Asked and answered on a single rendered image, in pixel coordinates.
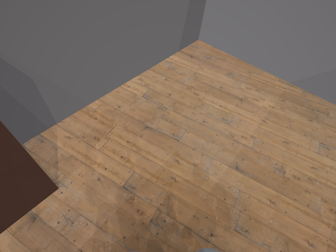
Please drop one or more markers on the cabinet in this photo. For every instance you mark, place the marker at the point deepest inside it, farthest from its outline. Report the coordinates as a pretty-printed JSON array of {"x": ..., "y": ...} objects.
[{"x": 23, "y": 183}]

